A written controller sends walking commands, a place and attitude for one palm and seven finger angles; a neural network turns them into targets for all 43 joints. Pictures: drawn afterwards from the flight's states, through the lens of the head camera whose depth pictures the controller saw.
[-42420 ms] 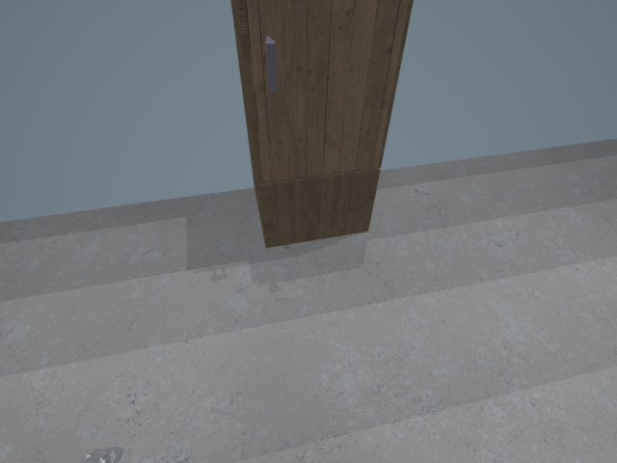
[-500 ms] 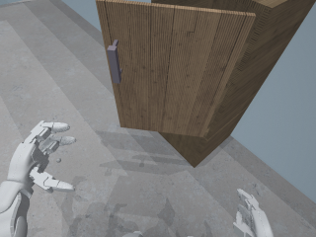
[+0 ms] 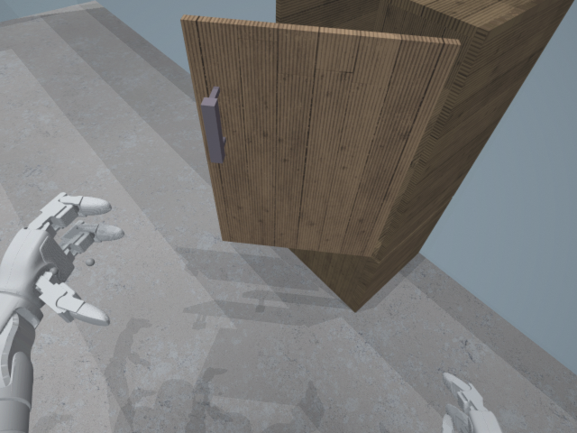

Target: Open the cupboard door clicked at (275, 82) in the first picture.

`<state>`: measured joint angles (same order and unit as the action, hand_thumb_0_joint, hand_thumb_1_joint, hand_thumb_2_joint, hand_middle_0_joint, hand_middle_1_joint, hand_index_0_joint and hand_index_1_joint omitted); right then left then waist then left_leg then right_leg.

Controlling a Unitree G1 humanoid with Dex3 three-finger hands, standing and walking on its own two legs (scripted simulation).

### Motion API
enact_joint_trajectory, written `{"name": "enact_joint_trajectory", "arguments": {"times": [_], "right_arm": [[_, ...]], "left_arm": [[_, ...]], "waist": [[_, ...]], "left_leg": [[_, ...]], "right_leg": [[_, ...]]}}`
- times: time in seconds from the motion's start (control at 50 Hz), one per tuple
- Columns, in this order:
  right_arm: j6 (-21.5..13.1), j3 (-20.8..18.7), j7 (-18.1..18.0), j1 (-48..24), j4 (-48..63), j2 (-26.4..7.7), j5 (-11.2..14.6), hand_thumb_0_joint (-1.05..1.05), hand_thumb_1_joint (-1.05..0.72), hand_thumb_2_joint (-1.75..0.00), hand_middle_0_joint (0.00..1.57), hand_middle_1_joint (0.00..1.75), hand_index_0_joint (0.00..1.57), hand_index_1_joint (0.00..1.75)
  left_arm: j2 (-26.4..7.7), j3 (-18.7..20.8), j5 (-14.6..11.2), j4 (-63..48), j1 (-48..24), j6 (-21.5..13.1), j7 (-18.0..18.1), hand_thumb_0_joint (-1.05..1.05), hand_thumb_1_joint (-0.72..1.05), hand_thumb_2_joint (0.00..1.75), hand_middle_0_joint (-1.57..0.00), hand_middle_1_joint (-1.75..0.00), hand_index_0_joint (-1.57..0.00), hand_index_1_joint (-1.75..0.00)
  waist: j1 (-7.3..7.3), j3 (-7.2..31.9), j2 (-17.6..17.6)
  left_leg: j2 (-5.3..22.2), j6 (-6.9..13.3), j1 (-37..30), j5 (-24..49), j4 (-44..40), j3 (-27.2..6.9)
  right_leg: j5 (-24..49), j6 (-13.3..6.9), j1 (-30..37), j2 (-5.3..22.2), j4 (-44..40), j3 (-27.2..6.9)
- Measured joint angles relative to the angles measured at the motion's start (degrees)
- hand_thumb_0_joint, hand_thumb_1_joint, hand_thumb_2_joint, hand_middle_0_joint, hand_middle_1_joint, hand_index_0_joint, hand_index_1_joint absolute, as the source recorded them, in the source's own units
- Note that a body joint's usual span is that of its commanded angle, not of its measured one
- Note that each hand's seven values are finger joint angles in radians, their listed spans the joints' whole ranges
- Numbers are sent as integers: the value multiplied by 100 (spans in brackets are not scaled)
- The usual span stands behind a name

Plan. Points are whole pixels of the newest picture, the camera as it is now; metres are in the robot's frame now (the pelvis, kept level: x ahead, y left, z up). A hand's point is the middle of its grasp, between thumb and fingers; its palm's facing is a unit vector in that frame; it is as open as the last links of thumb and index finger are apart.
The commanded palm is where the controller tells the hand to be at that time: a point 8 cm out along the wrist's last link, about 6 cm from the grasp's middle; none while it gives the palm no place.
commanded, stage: raise the hand with hooked fingers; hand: left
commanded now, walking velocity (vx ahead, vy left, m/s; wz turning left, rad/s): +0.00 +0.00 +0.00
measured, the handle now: (216, 125) +0.60 +0.18 +0.07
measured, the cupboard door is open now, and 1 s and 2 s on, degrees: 42 42 42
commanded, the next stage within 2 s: move the hooked fingers beside the handle in 0.32 s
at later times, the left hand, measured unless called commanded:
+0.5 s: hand (113, 272) +0.28 +0.25 +0.08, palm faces +0.00 -1.00 -0.02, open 14.0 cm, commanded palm +0.27 +0.29 +0.09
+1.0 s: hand (140, 214) +0.38 +0.24 +0.08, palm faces -0.02 -1.00 +0.00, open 14.0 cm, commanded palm +0.36 +0.29 +0.08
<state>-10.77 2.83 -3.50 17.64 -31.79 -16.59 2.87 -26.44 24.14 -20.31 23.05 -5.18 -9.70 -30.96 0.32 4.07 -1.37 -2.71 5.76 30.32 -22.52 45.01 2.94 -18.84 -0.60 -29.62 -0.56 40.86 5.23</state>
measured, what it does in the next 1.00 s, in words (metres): stands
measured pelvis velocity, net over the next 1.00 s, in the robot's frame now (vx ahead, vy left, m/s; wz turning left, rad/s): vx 0.00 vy -0.04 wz -0.02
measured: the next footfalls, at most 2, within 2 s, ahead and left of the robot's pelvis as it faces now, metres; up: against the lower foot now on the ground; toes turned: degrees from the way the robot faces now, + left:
none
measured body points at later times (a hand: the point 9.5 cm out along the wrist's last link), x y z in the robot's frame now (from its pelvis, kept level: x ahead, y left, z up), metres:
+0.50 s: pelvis -0.01 -0.03 +0.00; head +0.03 -0.02 +0.45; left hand +0.28 +0.30 +0.09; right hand +0.16 -0.27 -0.08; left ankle +0.00 +0.04 -0.71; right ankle +0.02 -0.12 -0.71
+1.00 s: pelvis +0.00 -0.04 -0.01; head +0.07 -0.03 +0.44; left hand +0.37 +0.30 +0.08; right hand +0.09 -0.31 -0.10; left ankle +0.00 +0.04 -0.71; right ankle +0.02 -0.12 -0.71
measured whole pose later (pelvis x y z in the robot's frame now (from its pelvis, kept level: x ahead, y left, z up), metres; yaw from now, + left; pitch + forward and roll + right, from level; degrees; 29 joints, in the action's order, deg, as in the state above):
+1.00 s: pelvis +0.00 -0.04 -0.01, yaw -1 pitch +12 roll -2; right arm -5.3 2.4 -4.2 20.4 -33.7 -17.5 3.6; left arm -31.3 27.0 -17.4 46.7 -24.6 -15.0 -32.2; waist -2.6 4.2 -0.7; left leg -0.2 3.5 36.3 -23.4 47.6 2.9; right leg -19.6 -3.4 -36.2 -3.0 43.7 5.3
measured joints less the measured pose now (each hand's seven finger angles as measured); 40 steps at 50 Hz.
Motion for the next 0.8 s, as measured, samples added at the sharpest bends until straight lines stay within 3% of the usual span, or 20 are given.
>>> {"name": "enact_joint_trajectory", "arguments": {"times": [0.48,0.62,0.8], "right_arm": [[19,58,-105,-200,26,66,47,1,-90,-90,20,30,20,30],[69,97,-199,-276,-106,23,70,1,-90,-90,20,30,20,30],[259,64,-125,-118,-144,-8,66,1,-90,-90,20,30,20,30]], "left_arm": [[158,-32,-27,91,80,-150,66,-1,-50,30,-30,-120,-30,-120],[20,-82,111,871,-747,-196,61,-1,-51,30,-30,-120,-30,-120],[-334,124,236,1830,-1612,-323,-74,-1,-50,30,-30,-120,-30,-120]], "waist": [[29,-23,-24],[18,-93,-3],[-191,-49,57]], "left_leg": [[142,-173,38,5,84,-108],[157,-225,207,-2,203,-188],[237,-257,426,-36,239,-82]], "right_leg": [[-27,-219,-36,-139,82,108],[-59,-275,-177,-148,186,193],[-53,-310,-457,-223,248,88]]}}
